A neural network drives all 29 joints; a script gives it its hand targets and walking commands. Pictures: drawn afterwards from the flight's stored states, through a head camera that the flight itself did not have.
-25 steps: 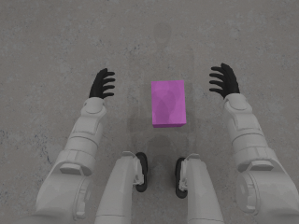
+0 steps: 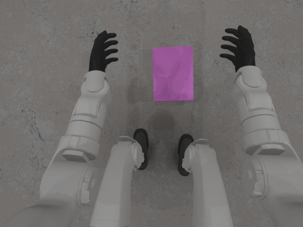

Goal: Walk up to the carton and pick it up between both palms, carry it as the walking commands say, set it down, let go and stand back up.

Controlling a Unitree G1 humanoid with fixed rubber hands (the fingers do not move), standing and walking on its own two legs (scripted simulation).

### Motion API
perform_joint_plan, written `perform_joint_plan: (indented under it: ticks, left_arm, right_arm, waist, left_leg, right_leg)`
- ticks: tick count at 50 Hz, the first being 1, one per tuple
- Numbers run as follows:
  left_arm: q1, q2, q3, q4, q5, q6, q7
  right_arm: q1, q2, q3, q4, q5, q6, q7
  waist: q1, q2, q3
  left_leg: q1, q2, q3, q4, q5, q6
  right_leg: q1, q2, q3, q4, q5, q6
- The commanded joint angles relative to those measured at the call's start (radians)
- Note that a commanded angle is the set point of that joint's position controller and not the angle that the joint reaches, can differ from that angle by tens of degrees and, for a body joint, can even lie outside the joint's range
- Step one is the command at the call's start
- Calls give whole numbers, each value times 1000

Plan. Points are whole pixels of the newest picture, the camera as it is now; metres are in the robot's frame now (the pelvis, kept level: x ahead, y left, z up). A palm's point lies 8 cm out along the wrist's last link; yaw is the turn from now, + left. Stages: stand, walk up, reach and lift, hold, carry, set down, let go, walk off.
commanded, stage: reach and lift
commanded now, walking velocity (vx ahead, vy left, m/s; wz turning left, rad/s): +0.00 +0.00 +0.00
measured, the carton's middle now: (171, 77) +0.49 -0.04 -0.51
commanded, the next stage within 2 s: none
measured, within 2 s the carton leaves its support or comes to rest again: neither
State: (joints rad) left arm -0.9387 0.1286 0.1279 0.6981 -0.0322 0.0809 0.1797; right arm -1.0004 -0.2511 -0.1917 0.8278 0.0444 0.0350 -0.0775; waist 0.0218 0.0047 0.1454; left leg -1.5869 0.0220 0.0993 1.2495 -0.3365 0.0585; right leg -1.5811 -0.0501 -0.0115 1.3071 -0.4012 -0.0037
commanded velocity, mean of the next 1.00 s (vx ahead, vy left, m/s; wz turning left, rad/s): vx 0.00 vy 0.00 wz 0.00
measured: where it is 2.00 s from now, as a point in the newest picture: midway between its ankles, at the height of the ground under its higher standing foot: (162, 159)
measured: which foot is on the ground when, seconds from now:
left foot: down 0.00-1.00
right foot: down 0.00-1.00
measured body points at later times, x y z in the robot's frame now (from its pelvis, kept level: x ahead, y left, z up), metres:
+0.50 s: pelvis -0.06 +0.00 -0.17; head +0.30 +0.00 +0.08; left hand +0.47 +0.16 -0.33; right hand +0.50 -0.16 -0.33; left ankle +0.10 +0.10 -0.58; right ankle +0.08 -0.12 -0.58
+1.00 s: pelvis -0.05 -0.01 -0.24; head +0.31 -0.03 +0.02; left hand +0.48 +0.16 -0.42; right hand +0.49 -0.18 -0.43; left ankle +0.10 +0.10 -0.58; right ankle +0.08 -0.12 -0.58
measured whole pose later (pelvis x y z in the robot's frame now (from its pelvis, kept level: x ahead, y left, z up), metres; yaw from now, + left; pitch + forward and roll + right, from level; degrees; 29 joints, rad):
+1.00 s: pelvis -0.05 -0.01 -0.24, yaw +2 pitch +31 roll +3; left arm -1.48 0.27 0.14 1.30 -0.23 0.00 0.18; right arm -1.46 -0.39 0.11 1.26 0.30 0.00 -0.13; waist 0.02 0.04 0.44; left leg -2.19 0.05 0.09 2.09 -0.45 0.06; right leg -2.18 -0.05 0.00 2.18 -0.55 -0.03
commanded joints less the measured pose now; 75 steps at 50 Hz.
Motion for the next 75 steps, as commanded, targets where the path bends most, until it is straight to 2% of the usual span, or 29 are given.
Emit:
perform_joint_plan:
  ticks: [1,2,3,4,6,11,14,19,22,25,28,32,35,36,41,42,45,46,47,49,51,56,60,61,62,63,64,69,75]
  left_arm:
    - [-197,111,211,37,-59,-44,12]
    - [-207,53,160,56,-93,-44,20]
    - [-273,112,191,-33,-47,-61,32]
    - [-322,92,151,-89,-88,-55,45]
    - [-357,149,116,-37,-125,-32,59]
    - [-399,177,69,20,-176,11,76]
    - [-467,195,27,-1,-168,33,96]
    - [-633,198,-63,-43,-259,65,106]
    - [-655,257,-55,-165,-255,58,118]
    - [-636,247,-63,38,-256,91,111]
    - [-647,252,-79,37,-284,65,105]
    - [-574,106,-115,361,-282,42,58]
    - [-585,112,-80,294,-258,-30,26]
    - [-663,152,-61,113,-235,-64,30]
    - [-552,111,-85,476,-289,-69,2]
    - [-531,129,-52,607,-268,-72,-12]
    - [-577,175,-31,321,-253,-133,-5]
    - [-558,149,-61,596,-253,-133,-15]
    - [-564,200,-18,549,-229,-143,-15]
    - [-579,203,-21,583,-233,-147,-21]
    - [-564,154,-72,579,-279,-170,-23]
    - [-511,164,-96,565,-285,-190,-27]
    - [-489,136,-128,499,-326,-200,-12]
    - [-482,136,-137,524,-331,-197,-16]
    - [-481,97,-166,475,-364,-196,-17]
    - [-435,60,-179,546,-344,-193,-18]
    - [-436,70,-194,556,-353,-185,-17]
    - [-433,85,-133,571,-308,-185,-27]
    - [-500,46,-164,556,-307,-203,-31]
  right_arm:
    - [-323,-80,35,-51,59,-6,-19]
    - [-349,-114,3,-34,35,-17,-11]
    - [-407,-63,79,-123,112,-20,-9]
    - [-406,-90,68,-105,109,-11,-17]
    - [-347,-95,79,67,117,27,-43]
    - [-501,-155,113,-20,160,48,-70]
    - [-581,-203,113,-26,206,65,-74]
    - [-692,-275,125,-37,212,81,-102]
    - [-691,-230,188,-84,258,96,-111]
    - [-732,-242,204,43,287,123,-113]
    - [-750,-284,189,-32,271,97,-128]
    - [-701,-161,229,263,263,65,-73]
    - [-659,-120,243,209,252,1,-55]
    - [-661,-111,240,146,272,-11,-59]
    - [-719,-160,235,205,245,-49,-64]
    - [-691,-118,272,340,264,-43,-51]
    - [-667,-58,324,160,310,-76,-46]
    - [-632,-12,330,461,303,-59,-30]
    - [-616,-35,330,425,300,-64,-25]
    - [-645,-57,318,392,301,-74,-25]
    - [-621,-107,266,371,261,-109,-38]
    - [-597,-53,345,339,317,-127,-38]
    - [-541,-34,374,319,354,-126,-44]
    - [-551,0,408,323,393,-124,-41]
    - [-529,-25,394,308,384,-127,-41]
    - [-512,-13,409,335,400,-126,-40]
    - [-495,-37,379,340,372,-131,-44]
    - [-518,-1,373,354,354,-119,-31]
    - [-525,48,354,412,331,-123,-36]
  waist:
    - [118,-96,-1307]
    - [22,-148,-1259]
    - [141,-71,-1355]
    - [69,-71,-1478]
    - [38,-64,-1394]
    - [34,-120,-1415]
    - [39,-11,-1537]
    - [-46,13,-1635]
    - [18,9,-1758]
    - [52,1,-1589]
    - [-21,-37,-1576]
    - [-4,-47,-1111]
    - [-17,-75,-1183]
    - [33,-34,-1291]
    - [-26,-118,-1057]
    - [14,-123,-897]
    - [87,-134,-1204]
    - [85,-124,-851]
    - [105,-132,-867]
    - [82,-137,-822]
    - [-34,-124,-899]
    - [60,-81,-1014]
    - [35,-85,-1201]
    - [84,-79,-1227]
    - [21,-85,-1243]
    - [54,-62,-1233]
    - [6,-70,-1186]
    - [56,-107,-1045]
    - [27,-41,-935]
  left_leg:
    - [443,-97,-116,99,253,-72]
    - [453,-94,-161,118,241,-72]
    - [487,-100,-123,156,297,-62]
    - [550,-109,-123,175,283,-69]
    - [419,-100,-115,233,107,-69]
    - [414,-102,-120,300,35,-67]
    - [445,-108,-90,355,-34,-79]
    - [523,-96,-123,451,-62,-78]
    - [609,-92,-111,501,56,-69]
    - [489,-72,-117,509,-85,-59]
    - [463,-84,-105,575,-3,-53]
    - [196,-74,-150,558,-138,-57]
    - [207,-74,-116,634,22,-65]
    - [262,-77,-113,637,101,-75]
    - [78,-69,-136,681,-40,-60]
    - [-30,-52,-132,688,-89,-52]
    - [90,-73,-94,717,122,-55]
    - [-92,-59,-118,712,-13,-48]
    - [-75,-45,-121,719,-4,-47]
    - [-108,-45,-137,728,-15,-41]
    - [-43,-58,-138,756,53,-58]
    - [-50,-56,-127,775,180,-49]
    - [96,-64,-131,812,299,-52]
    - [107,-71,-132,795,283,-41]
    - [120,-67,-137,799,294,-44]
    - [101,-60,-123,792,257,-45]
    - [81,-59,-152,780,254,-49]
    - [-7,-56,-133,772,171,-39]
    - [-53,-66,-151,743,131,-48]
  right_leg:
    - [283,135,54,14,168,-1]
    - [162,151,-3,75,130,5]
    - [195,151,37,100,183,7]
    - [239,160,19,113,164,3]
    - [192,149,14,165,13,-2]
    - [139,152,-27,260,-54,6]
    - [170,145,-21,318,-71,-15]
    - [156,131,-32,410,-109,-36]
    - [222,128,-12,463,-24,-32]
    - [161,106,-19,498,-147,-38]
    - [149,109,-21,523,-79,-26]
    - [-145,91,-13,560,-180,-18]
    - [-87,101,9,581,-38,-9]
    - [-21,103,23,600,33,-16]
    - [-152,87,18,610,-101,9]
    - [-228,85,19,612,-150,9]
    - [-10,103,48,621,70,14]
    - [-257,97,49,648,-59,14]
    - [-255,95,54,643,-68,9]
    - [-248,86,53,656,-61,15]
    - [-255,83,39,671,-9,14]
    - [-203,75,51,725,121,8]
    - [-155,93,26,749,205,7]
    - [-141,90,19,767,182,6]
    - [-112,94,20,761,209,-6]
    - [-126,86,24,751,155,-11]
    - [-199,92,1,772,164,-2]
    - [-253,98,21,719,72,4]
    - [-321,103,27,726,65,-7]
